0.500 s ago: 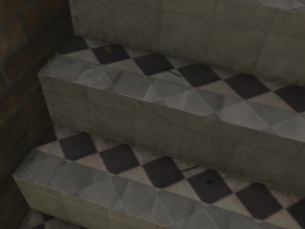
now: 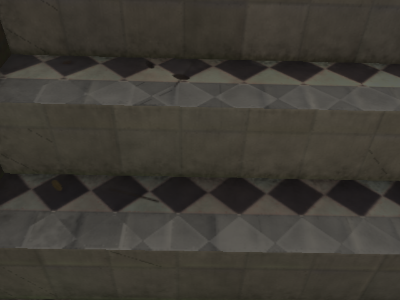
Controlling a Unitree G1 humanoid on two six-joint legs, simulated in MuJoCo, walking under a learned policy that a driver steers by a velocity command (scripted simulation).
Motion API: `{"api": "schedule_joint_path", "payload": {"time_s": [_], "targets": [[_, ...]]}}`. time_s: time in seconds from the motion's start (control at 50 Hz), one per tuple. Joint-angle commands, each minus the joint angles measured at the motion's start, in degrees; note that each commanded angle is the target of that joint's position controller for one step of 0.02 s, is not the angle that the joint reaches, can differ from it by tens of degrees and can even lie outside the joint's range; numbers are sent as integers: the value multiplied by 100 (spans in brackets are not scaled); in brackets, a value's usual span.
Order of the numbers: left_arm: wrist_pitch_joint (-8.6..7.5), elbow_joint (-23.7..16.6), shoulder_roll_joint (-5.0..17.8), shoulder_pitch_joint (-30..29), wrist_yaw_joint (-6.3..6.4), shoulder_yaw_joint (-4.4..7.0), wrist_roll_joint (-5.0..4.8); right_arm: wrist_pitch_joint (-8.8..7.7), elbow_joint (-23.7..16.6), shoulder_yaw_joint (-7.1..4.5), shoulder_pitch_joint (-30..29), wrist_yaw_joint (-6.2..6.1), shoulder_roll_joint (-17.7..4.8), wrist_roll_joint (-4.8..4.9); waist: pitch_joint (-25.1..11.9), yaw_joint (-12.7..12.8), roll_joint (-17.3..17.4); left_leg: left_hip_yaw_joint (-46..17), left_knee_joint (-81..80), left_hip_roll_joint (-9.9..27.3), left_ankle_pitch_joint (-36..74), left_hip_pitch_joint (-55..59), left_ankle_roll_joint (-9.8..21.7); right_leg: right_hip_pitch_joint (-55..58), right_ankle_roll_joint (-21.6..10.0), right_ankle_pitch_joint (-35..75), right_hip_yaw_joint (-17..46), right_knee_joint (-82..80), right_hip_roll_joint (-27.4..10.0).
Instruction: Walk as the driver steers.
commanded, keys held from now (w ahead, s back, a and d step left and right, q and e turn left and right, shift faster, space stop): w+e+shift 0.52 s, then w+q+shift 0.48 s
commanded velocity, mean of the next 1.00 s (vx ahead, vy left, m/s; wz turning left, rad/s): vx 1.00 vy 0.00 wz -0.42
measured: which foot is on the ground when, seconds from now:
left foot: up 0.00-0.24, down 0.26-0.76, up 0.78-1.00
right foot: down 0.00-0.24, up 0.26-0.74, down 0.76-1.00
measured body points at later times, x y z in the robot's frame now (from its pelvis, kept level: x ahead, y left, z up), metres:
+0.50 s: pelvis +0.12 -0.01 +0.08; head +0.11 -0.03 +0.53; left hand +0.43 +0.03 +0.06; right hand -0.03 -0.24 -0.06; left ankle +0.09 +0.12 -0.63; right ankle +0.09 -0.17 -0.34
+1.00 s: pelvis +0.24 -0.27 +0.14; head +0.31 -0.31 +0.58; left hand +0.24 +0.03 +0.02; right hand +0.55 -0.53 +0.16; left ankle +0.12 -0.16 -0.40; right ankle +0.12 -0.39 -0.61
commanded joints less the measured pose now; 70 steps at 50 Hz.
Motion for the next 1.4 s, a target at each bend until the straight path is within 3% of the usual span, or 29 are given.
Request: {"api": "schedule_joint_path", "payload": {"time_s": [0.02,0.14,0.2,0.24,0.28,0.32,0.4,0.6,0.68,0.72,0.76,0.78,0.8,0.82,0.88,0.94,0.98,1.02,1.04,1.06,1.1,1.12,1.16,1.18,1.2,1.24,1.26,1.3,1.4], "targets": [[-217,99,-872,-257,-49,-364,-18,-383,-1804,570,-1054,432,1145,-407,989,-881,-254,-549,3485,-698,-934,-2730,-163,-307,-480,1718,2984,-2785,-748],[-615,-152,184,-518,236,-153,-177,-45,-1702,603,-1203,203,462,-349,108,-932,215,329,2808,-747,-684,-824,-688,-1529,-752,2739,3140,-3811,-859],[-574,-425,224,-469,361,12,-409,128,-1563,416,-387,-106,-17,-572,-329,-1256,213,434,-3293,-782,-2307,2516,-266,-1825,362,5013,2192,-3065,101],[-617,-876,345,-1278,390,21,-277,181,-754,52,1358,-149,10,-101,-370,-2041,491,-200,-5317,-229,-1374,3558,290,-1757,325,3429,1998,203,262],[-845,-1319,-1171,-1181,41,-400,-278,-13,-46,82,928,75,80,-409,585,-585,692,-885,-4482,622,3455,3267,148,-3566,294,1476,1717,4952,236],[-799,-968,-364,641,-180,-275,-552,-132,-659,-195,-196,-260,-294,-96,-1065,331,894,-4235,-6152,2220,-2406,3143,1147,-4149,884,1961,1917,6052,-1028],[-378,-1537,-440,-1185,76,-412,-598,-289,244,-193,188,-336,18,-202,950,38,-727,-2181,-7055,1553,-2815,1080,734,-4357,1210,2695,1589,5207,-1747],[-167,-1756,-850,-2236,-78,-418,-771,-212,1396,-220,1731,-214,-149,67,1129,-525,-17,393,-8157,1341,249,2887,218,-3442,626,2823,667,2010,-2354],[-532,-1889,-576,-2803,-230,-321,-568,-43,1837,-213,2230,-213,-559,135,446,-410,738,821,-7562,981,7912,3110,441,795,524,1993,-1220,-1300,-1094],[-468,-1487,162,-1189,-117,111,-417,-32,1445,-351,1611,-268,-1235,83,-111,578,1300,283,-5944,1050,8732,3149,336,3212,607,2889,-472,-3833,-823],[-268,-312,929,824,47,453,-178,-195,449,-333,-351,-362,-862,297,263,1331,1627,37,-2988,292,4293,1690,-197,4621,593,6368,1115,-6308,-2048],[-151,148,1134,1316,98,392,-11,-409,78,-158,-683,-224,298,77,211,846,-684,226,1219,-754,-1997,-1782,-438,6475,742,11903,1469,-4186,-2854],[-187,381,1011,1992,35,322,589,-733,3,-65,-17,-37,921,241,-1383,622,-2266,-1124,4709,-1189,-2742,-3700,-184,8067,-68,15034,1501,-2449,-3723],[-128,871,583,2761,-62,334,648,-857,-385,-87,-1193,152,685,410,-1786,1120,-1630,-683,5567,-1167,-2437,-4843,-152,8535,-193,12878,1562,-2800,-3417],[-391,1607,-161,2340,57,233,456,-487,-1484,650,-2458,384,1959,484,-937,718,-1297,-132,6333,-476,-3312,-6509,-221,7832,-270,7786,1266,-4008,-3338],[-706,2154,-233,2753,342,129,348,-368,-2506,804,-3694,388,1561,-113,-1543,1021,-1613,384,3180,-303,-3781,-4283,-909,8384,-263,11175,1952,-4621,-2908],[-587,1425,-187,133,420,81,58,-128,-2336,811,-3031,538,1248,-155,-1317,-262,-1251,-97,-3222,-217,-3081,299,-678,5519,68,12825,1160,-5253,-2539],[-408,996,1163,-192,565,470,-593,251,-1096,205,-1392,473,111,-428,-526,-662,-1551,-404,-6933,-211,-1348,3376,-479,3083,238,13673,1564,-3935,-2735],[-439,989,1581,148,644,643,-967,549,-208,9,-342,326,-69,-456,-89,-841,-645,-856,-8449,294,-852,4570,210,1500,588,10908,1733,-2066,-2399],[-532,386,984,-623,529,501,-775,609,493,-139,613,359,-321,-242,627,-1314,2281,-814,-9836,1013,4412,5360,798,-494,1403,1800,784,2437,-558],[-714,-858,117,-874,452,122,-1057,540,1401,401,-1300,548,396,-560,3573,602,4272,879,-11194,1620,10117,4835,446,-5653,1683,-5528,-704,8564,1145],[-767,-1201,-196,-623,297,7,-1396,337,1718,320,-1553,542,490,-932,3392,1393,4230,1652,-9205,1159,12898,5970,-130,-7058,1415,-6488,-1239,8045,632],[-764,-1334,1076,2070,68,226,-712,642,481,-393,-4102,160,-1534,-609,-698,3272,2377,1668,-5677,232,15262,6159,-576,-3075,1052,-4502,-1042,3601,-212],[-778,-1041,1854,2260,13,226,-34,695,-160,-690,-4073,7,-2359,-359,-2236,2617,212,463,-4607,314,15725,6650,-318,-1022,1067,-1740,-855,606,-540],[-633,-600,1819,3342,68,95,337,710,-391,-751,-3801,118,-2589,122,-3455,2459,-374,-20,-3879,918,14567,7314,-204,280,709,123,72,-1037,-1128],[-287,40,1002,3807,181,115,376,319,-641,-431,-3465,160,-1169,638,-2264,2189,-1188,-927,-2665,171,4425,3917,-233,3270,47,1987,1920,-3641,-1800],[-446,218,1537,3325,23,114,703,110,-880,-347,-2666,254,-328,619,-2436,838,-4175,-797,-726,-1243,153,1906,-403,4528,207,4816,2052,-2390,-1377],[-588,-517,1174,1798,195,334,197,5,-903,-689,-2484,561,-1198,492,-2365,300,-2298,-477,540,-1322,-1218,33,-873,5216,12,6900,1971,-1646,-2001],[-1000,-131,520,1524,715,233,178,504,-1540,-562,-3255,549,-423,195,613,454,-756,194,3064,-1056,-810,-792,-461,2058,-186,3267,2149,-2981,-2969]]}}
